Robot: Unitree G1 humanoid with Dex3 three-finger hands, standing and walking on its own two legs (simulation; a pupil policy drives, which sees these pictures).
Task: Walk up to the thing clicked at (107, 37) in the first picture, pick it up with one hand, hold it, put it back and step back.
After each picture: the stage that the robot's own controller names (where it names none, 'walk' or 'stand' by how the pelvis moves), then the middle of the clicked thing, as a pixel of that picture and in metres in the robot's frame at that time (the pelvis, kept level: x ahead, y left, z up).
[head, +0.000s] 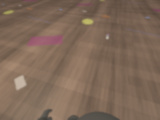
stand; (107, 36) +2.21 -0.41 -0.72
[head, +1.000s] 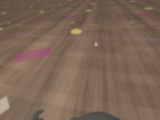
walk; (96, 43) +2.10 +0.05 -0.69
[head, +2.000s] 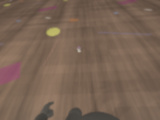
walk; (79, 49) +1.43 +0.37 -0.71
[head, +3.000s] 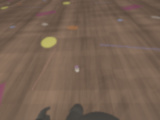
walk; (77, 68) +0.91 +0.32 -0.72
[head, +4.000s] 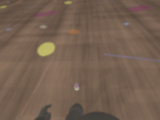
walk; (76, 86) +0.54 +0.25 -0.71
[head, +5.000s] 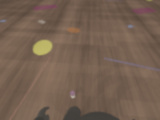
stand; (72, 94) +0.39 +0.22 -0.70
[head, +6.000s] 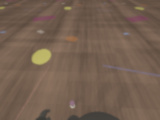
stand; (72, 104) +0.34 +0.22 -0.72
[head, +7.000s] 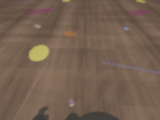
stand; (71, 102) +0.30 +0.22 -0.71
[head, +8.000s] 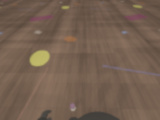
stand; (72, 107) +0.30 +0.21 -0.72
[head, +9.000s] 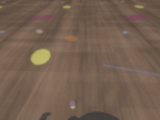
stand; (72, 104) +0.33 +0.21 -0.73
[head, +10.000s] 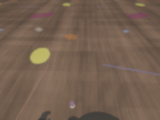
stand; (72, 104) +0.31 +0.21 -0.73
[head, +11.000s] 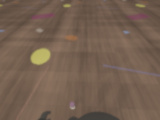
go down; (72, 105) +0.31 +0.21 -0.73
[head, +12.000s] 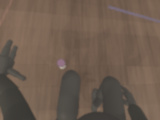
go down; (61, 64) +0.39 +0.26 -0.32
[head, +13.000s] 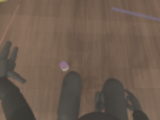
approach; (64, 66) +0.37 +0.26 -0.31
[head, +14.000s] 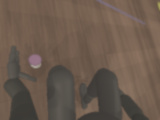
close in; (35, 61) +0.36 +0.30 -0.22
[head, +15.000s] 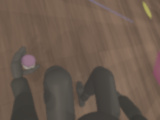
close; (28, 62) +0.36 +0.30 -0.21
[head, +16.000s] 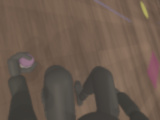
lift; (26, 62) +0.35 +0.30 -0.22
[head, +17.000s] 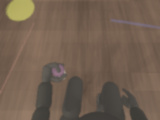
lift; (59, 72) +0.31 +0.23 -0.04
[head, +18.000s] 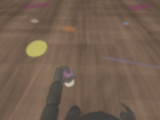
hold; (68, 77) +0.32 +0.17 +0.00
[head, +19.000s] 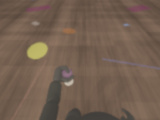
hold; (68, 77) +0.33 +0.18 -0.01
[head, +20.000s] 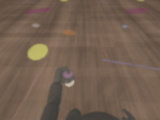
hold; (68, 78) +0.32 +0.17 +0.00
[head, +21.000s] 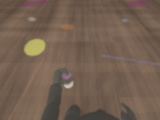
crouch; (67, 79) +0.32 +0.17 -0.04
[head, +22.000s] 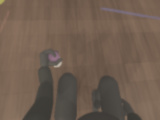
lower; (55, 59) +0.41 +0.25 -0.11
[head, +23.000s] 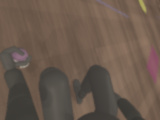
lower; (21, 58) +0.39 +0.31 -0.22
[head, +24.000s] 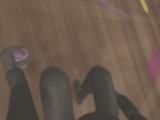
lower; (22, 57) +0.38 +0.31 -0.22
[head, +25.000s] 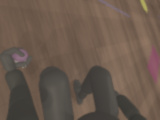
lower; (21, 58) +0.38 +0.32 -0.22
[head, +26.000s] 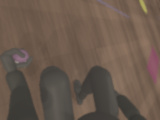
lower; (22, 59) +0.37 +0.32 -0.22
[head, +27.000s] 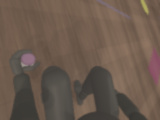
open; (27, 62) +0.36 +0.29 -0.22
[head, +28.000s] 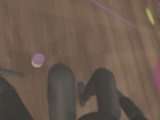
stand; (38, 60) +0.36 +0.28 -0.22
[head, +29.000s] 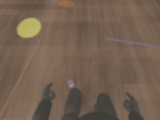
walk; (70, 83) +0.36 +0.21 -0.54
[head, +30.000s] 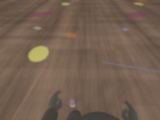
stand; (72, 103) +0.33 +0.20 -0.67
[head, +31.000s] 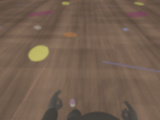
stand; (72, 102) +0.33 +0.20 -0.67
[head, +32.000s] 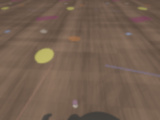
stand; (75, 103) +0.35 +0.19 -0.72
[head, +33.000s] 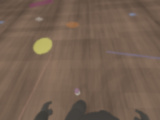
walk; (77, 91) +0.37 +0.21 -0.69
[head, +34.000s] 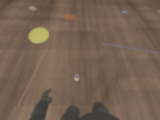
walk; (76, 77) +0.56 +0.16 -0.69
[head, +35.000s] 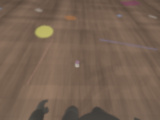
walk; (77, 63) +0.89 +0.20 -0.70
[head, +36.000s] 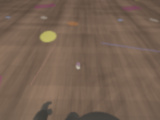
stand; (78, 65) +0.94 +0.22 -0.71
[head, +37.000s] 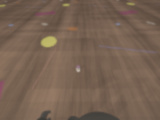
stand; (78, 68) +0.96 +0.24 -0.73
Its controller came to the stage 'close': yes
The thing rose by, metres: 0.71
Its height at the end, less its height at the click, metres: +0.00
